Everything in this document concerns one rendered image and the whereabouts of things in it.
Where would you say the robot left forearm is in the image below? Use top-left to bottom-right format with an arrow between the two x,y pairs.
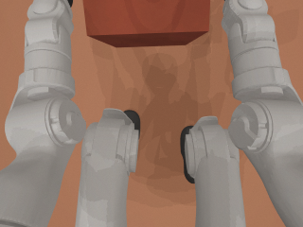
9,0 -> 76,112

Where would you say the robot left upper arm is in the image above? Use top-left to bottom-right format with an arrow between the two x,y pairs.
0,96 -> 86,227

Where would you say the robot right upper arm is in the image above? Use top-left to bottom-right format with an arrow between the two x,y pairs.
228,99 -> 303,227

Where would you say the robot left shin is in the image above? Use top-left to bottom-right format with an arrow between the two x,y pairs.
80,108 -> 133,161

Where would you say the carton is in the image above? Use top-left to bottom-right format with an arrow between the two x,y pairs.
82,0 -> 210,48

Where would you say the robot right forearm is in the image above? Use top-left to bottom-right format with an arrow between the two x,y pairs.
221,0 -> 303,106

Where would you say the robot right thigh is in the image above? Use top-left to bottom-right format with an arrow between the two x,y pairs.
185,124 -> 246,227

